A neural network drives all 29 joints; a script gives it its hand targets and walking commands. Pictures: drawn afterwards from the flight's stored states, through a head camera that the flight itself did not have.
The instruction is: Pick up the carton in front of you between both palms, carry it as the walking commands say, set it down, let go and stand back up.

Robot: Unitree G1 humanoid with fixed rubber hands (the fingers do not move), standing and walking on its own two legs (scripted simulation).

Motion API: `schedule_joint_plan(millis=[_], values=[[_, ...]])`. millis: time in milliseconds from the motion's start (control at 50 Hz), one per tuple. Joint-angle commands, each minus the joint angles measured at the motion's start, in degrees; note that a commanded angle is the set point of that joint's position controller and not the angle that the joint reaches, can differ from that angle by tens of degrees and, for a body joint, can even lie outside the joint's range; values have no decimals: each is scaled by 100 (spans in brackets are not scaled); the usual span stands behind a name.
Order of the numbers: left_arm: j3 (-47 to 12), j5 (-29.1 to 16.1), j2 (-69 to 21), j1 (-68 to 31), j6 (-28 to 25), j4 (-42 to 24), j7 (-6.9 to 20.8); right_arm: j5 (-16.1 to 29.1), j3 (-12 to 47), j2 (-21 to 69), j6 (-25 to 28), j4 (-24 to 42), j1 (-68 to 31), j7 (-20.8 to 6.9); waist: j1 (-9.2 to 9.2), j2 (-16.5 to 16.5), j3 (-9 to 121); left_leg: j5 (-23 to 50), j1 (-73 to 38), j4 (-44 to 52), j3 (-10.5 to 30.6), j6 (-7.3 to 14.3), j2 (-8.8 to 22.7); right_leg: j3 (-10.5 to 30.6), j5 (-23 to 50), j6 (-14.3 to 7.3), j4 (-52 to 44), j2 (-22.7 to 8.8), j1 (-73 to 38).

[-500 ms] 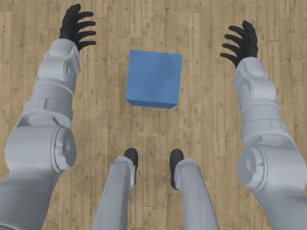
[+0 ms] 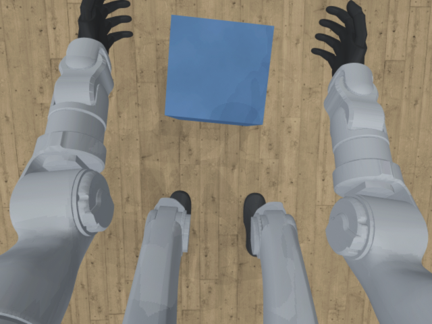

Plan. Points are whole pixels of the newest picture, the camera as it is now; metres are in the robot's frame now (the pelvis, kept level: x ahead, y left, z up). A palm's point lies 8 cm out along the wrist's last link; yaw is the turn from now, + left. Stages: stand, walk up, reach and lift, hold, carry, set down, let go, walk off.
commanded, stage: reach and lift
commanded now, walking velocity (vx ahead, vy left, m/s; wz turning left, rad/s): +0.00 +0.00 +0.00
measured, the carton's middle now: (217, 82) +0.52 +0.02 -0.43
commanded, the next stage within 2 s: none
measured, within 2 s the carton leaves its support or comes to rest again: leaves its support in 1.40 s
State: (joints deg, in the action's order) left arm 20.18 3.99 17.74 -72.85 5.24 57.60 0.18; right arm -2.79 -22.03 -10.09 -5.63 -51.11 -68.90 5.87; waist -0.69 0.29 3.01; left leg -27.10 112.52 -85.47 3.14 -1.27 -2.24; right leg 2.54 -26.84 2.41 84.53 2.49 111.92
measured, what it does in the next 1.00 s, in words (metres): lowers itself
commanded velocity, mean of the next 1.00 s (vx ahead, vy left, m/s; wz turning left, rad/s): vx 0.00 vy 0.00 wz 0.00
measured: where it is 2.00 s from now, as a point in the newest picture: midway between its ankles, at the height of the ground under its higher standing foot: (216, 234)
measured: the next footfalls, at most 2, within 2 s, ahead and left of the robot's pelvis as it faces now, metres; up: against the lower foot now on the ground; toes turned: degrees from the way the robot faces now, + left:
none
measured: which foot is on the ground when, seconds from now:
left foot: down 0.00-1.00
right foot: down 0.00-1.00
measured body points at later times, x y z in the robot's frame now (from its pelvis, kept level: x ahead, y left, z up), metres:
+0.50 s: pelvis -0.05 +0.00 -0.17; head +0.34 +0.02 +0.04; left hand +0.54 +0.20 -0.36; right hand +0.53 -0.17 -0.36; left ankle +0.06 +0.12 -0.52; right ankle +0.07 -0.13 -0.52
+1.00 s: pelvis -0.05 +0.00 -0.19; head +0.34 +0.01 +0.04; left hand +0.54 +0.18 -0.37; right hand +0.53 -0.15 -0.37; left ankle +0.06 +0.12 -0.52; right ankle +0.07 -0.13 -0.52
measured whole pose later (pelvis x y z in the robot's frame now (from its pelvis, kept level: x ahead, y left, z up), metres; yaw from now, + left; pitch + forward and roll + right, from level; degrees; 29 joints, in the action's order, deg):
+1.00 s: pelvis -0.05 +0.00 -0.19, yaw +0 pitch +36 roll -1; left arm 1.8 -12.5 23.2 -92.7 4.2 70.0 -4.3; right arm 12.3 -6.2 -17.2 -4.3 -65.8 -89.8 7.8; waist -0.3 1.0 -25.0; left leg -33.7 128.5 -126.3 2.2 -1.5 -1.7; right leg 1.4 -33.3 3.0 125.4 3.0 128.1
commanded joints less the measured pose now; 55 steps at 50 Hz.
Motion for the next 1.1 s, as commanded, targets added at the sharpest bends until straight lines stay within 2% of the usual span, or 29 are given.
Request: schedule_joint_plan(millis=[0,80,160,260,320,420,440,480,580,660,760,880,960,1000,1020,1040,1080], values=[[-375,-417,994,-1613,-92,-628,-151,393,367,-810,79,584,-1404,154,18,-184,6432,2999,-3145,-551,-434,-149,-157,-516,2915,214,642,221,-3096],[-887,-923,1252,-2123,4,-507,-272,896,769,-1088,-27,492,-1857,278,7,-317,6637,2549,-3136,-1241,-474,-127,-103,-618,2321,175,1298,198,-2670],[-1197,-1227,1443,-2695,100,-365,-332,1179,981,-1286,-133,392,-2453,323,25,-356,6466,1882,-2894,-1711,-508,-113,-16,-686,1669,138,1788,123,-2414],[-1371,-1404,1607,-3261,163,90,-385,1306,1072,-1465,-194,-83,-3074,323,23,-294,5766,1023,-2314,-2132,-528,-105,84,-694,954,108,2243,20,-2189],[-1442,-1422,1632,-3459,116,441,-373,1294,1076,-1508,-138,-469,-3280,275,6,-266,5199,791,-2035,-2371,-473,-92,132,-671,754,105,2513,-20,-1945],[-1585,-1461,1651,-3712,-37,775,-348,1284,1102,-1604,44,-875,-3522,194,-14,-281,4661,984,-1933,-2791,-380,-85,173,-621,929,106,2968,-45,-1676],[-1563,-1475,1666,-3798,-76,705,-356,1290,1146,-1658,92,-874,-3594,191,34,-254,4579,1038,-1760,-2853,-401,-86,157,-596,980,79,3046,-49,-1734],[-1598,-1546,1726,-3871,-155,611,-362,1295,1207,-1683,173,-814,-3722,207,9,-99,4569,1267,-1767,-2993,-361,-55,146,-602,1253,88,3210,-27,-1763],[-1744,-1660,1523,-3629,-256,574,-447,1470,1386,-1713,311,-764,-3569,175,14,-228,4880,2117,-2353,-3296,-318,-62,90,-613,1851,70,3508,16,-1662],[-1768,-1702,1378,-3365,-267,402,-512,1578,1512,-1609,342,-685,-3311,197,32,-183,5281,2394,-2580,-3374,-363,-57,44,-626,2083,74,3555,49,-1830],[-1647,-1588,1283,-3153,-225,632,-492,1523,1478,-1458,282,-963,-3149,213,47,-149,4543,1715,-1944,-3272,-433,-50,57,-588,1576,76,3420,66,-1617],[-1668,-1588,1209,-3467,-220,650,-446,1477,1484,-1340,254,-939,-3465,218,50,-128,4267,1237,-1636,-3186,-472,-31,50,-553,1259,55,3313,82,-1668],[-1936,-1694,674,-3775,-195,651,-398,1536,1671,-814,226,-854,-3839,173,88,-102,4149,1074,-1679,-3125,-447,-4,3,-527,1162,37,3270,137,-1808],[-1917,-1587,298,-3948,-168,650,-335,1388,1644,-470,195,-861,-3992,123,76,-83,4022,998,-1700,-3105,-418,5,-49,-522,1113,23,3262,177,-1893],[-1907,-1529,55,-4005,-143,690,-280,1221,1533,-360,179,-904,-4018,103,-42,-119,3972,969,-1716,-3110,-419,-12,-79,-538,1102,9,3244,208,-1929],[-2155,-1517,-1033,-4373,-73,559,-69,1158,1709,674,126,-772,-4392,-89,-79,-165,3943,961,-1772,-3128,-407,5,-150,-527,1099,-33,3253,279,-1921],[-2361,-1305,-2989,-4849,90,507,456,957,1880,2639,-38,-712,-4892,-625,-38,-215,3581,899,-1605,-3153,-462,23,-277,-581,933,-76,3336,418,-1710]])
